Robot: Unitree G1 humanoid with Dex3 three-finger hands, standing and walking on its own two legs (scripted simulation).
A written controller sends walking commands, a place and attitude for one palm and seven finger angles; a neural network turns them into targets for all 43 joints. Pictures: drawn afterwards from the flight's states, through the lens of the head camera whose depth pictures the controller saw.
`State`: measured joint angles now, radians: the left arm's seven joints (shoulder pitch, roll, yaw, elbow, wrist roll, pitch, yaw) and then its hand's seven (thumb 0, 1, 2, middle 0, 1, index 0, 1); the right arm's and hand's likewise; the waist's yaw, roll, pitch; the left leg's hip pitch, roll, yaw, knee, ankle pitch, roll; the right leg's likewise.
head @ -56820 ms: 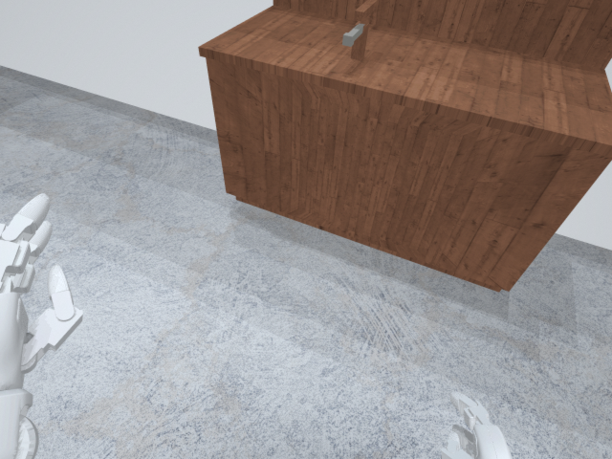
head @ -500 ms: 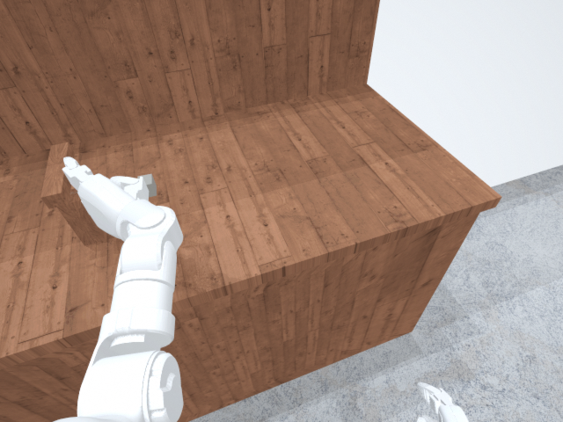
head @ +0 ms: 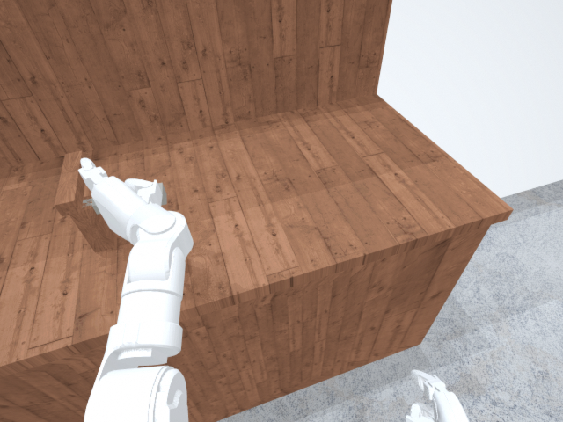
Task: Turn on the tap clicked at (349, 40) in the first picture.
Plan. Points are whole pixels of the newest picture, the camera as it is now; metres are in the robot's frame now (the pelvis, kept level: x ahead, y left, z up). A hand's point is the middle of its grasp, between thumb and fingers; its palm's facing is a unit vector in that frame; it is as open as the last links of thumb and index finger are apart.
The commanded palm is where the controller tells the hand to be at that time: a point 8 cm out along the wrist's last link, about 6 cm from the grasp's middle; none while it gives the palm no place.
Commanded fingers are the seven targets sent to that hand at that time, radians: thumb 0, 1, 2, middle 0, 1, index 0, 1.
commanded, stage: draw the hand back beside the body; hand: left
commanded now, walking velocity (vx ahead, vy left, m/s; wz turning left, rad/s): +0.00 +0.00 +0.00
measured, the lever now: (157, 194) +0.45 +0.27 +0.08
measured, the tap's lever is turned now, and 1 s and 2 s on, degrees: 86 86 86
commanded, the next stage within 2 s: step back with the hand held close in 1.58 s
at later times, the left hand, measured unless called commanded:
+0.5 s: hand (130, 234) +0.30 +0.23 +0.15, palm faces +0.39 -0.89 -0.23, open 7.7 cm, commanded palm +0.27 +0.25 +0.16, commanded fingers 0.00 0.90 0.90 -0.17 -0.21 -0.17 -0.21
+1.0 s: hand (93, 269) +0.24 +0.24 +0.16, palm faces +0.33 -0.91 -0.27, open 7.5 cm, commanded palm +0.20 +0.28 +0.17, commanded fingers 0.00 0.90 0.90 -0.20 -0.29 -0.20 -0.29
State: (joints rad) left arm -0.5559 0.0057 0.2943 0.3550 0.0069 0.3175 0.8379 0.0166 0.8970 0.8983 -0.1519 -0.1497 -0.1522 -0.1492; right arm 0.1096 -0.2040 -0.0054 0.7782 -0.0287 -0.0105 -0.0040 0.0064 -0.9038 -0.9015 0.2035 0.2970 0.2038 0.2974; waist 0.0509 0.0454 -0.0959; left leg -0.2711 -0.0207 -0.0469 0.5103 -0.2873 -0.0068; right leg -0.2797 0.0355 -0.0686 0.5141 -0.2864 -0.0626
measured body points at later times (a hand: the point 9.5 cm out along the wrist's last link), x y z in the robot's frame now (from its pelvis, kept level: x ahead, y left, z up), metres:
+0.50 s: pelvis -0.01 +0.00 +0.01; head -0.02 -0.03 +0.46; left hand +0.28 +0.28 +0.17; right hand +0.16 -0.25 -0.08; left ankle -0.02 +0.13 -0.74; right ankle -0.01 -0.07 -0.74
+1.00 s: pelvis -0.01 +0.02 +0.01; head -0.04 +0.00 +0.46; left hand +0.22 +0.29 +0.18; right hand +0.17 -0.20 -0.07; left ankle -0.02 +0.13 -0.74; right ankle -0.01 -0.07 -0.74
